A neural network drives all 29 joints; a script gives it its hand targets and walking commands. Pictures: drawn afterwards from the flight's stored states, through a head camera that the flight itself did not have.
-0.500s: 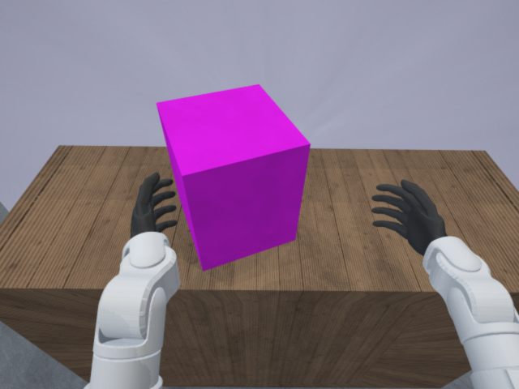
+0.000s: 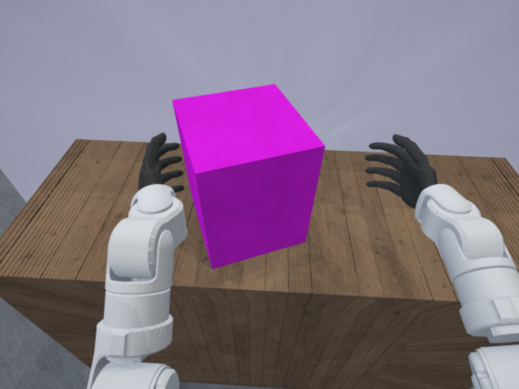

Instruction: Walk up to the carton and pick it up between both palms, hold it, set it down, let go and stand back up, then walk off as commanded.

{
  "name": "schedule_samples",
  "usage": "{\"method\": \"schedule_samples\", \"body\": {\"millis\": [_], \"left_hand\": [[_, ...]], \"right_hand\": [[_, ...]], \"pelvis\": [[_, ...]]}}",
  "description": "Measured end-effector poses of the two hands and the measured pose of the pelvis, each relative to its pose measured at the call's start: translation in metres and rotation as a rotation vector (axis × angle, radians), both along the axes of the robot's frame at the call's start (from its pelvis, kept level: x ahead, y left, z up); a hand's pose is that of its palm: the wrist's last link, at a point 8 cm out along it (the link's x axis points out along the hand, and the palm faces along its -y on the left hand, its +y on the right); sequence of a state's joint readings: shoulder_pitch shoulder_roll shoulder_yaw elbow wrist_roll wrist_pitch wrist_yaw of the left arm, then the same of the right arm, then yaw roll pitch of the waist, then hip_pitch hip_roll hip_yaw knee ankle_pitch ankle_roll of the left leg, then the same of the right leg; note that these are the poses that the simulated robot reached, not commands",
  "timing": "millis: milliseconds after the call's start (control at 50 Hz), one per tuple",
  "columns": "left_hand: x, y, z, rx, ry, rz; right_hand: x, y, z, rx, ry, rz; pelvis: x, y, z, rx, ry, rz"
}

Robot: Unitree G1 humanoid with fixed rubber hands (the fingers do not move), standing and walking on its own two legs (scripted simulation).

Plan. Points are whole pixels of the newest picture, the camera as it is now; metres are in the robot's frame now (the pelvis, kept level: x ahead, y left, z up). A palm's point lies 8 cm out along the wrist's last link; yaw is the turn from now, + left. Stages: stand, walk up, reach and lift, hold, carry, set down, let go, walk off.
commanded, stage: reach and lift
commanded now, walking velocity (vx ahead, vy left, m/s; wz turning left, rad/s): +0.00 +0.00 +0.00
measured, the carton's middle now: (243, 176) +0.49 +0.09 +0.06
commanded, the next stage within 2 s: none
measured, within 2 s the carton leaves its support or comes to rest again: neither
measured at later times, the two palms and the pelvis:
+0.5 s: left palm (149, 154) +0.37 +0.20 +0.20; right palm (391, 134) +0.46 -0.14 +0.20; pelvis +0.01 +0.00 +0.00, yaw +0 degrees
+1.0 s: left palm (151, 115) +0.42 +0.21 +0.23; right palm (373, 101) +0.50 -0.11 +0.23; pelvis +0.01 +0.01 +0.00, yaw +0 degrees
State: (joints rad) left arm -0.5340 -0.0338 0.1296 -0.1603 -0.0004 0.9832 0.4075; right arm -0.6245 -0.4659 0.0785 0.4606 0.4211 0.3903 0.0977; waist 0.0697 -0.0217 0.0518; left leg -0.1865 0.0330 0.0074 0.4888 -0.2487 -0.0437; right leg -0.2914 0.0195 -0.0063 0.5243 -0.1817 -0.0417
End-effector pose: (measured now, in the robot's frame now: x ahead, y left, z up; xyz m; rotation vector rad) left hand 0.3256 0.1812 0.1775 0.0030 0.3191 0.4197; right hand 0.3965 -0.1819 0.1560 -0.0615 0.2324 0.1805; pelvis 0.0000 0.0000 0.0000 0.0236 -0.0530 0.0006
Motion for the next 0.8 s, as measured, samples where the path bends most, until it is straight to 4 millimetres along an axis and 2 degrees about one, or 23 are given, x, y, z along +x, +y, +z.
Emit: {"method": "schedule_samples", "body": {"millis": [340, 800], "left_hand": [[0.027, 0.011, 0.018, 0.015, -0.002, 0.019], [0.068, 0.026, 0.046, 0.023, -0.022, 0.011]], "right_hand": [[0.046, 0.028, 0.035, 0.014, -0.005, 0.022], [0.086, 0.059, 0.066, 0.027, 0.025, 0.03]], "pelvis": [[0.003, 0.001, 0.001, -0.007, 0.012, -0.002], [0.01, 0.007, 0.003, -0.018, 0.058, -0.004]]}}
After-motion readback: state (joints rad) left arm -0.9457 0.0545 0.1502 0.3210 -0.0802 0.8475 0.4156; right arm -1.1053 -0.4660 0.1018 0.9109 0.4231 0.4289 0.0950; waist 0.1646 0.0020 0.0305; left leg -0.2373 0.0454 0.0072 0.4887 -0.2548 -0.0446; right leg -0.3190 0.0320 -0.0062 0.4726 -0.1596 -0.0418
